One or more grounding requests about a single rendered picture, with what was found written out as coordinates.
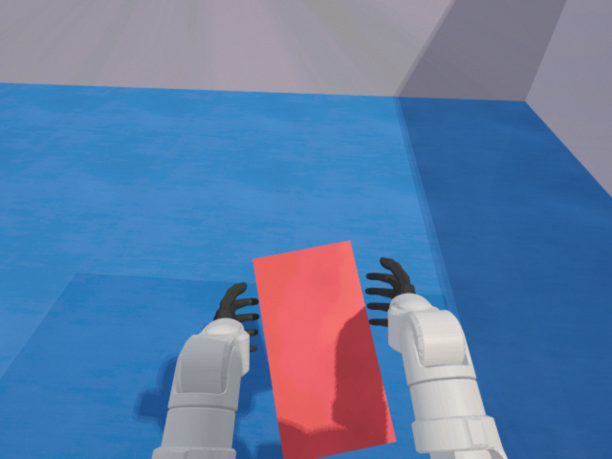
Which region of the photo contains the carton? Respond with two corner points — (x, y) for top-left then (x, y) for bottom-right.
(252, 241), (397, 459)

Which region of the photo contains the robot right hand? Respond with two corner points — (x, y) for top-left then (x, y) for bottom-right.
(365, 257), (416, 327)

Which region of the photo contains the left robot forearm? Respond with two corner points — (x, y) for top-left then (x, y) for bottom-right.
(152, 318), (250, 459)

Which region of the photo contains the robot left hand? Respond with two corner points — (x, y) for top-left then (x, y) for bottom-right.
(213, 282), (259, 352)

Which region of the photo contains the right robot forearm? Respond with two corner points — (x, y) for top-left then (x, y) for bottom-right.
(388, 294), (508, 459)

